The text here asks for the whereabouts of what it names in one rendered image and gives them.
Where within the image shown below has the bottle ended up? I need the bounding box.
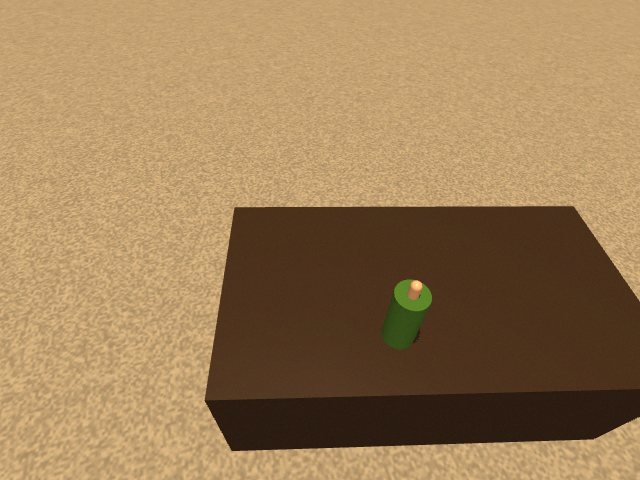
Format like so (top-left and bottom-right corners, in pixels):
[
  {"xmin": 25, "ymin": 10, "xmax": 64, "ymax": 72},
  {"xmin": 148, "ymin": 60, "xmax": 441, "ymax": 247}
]
[{"xmin": 381, "ymin": 279, "xmax": 432, "ymax": 349}]

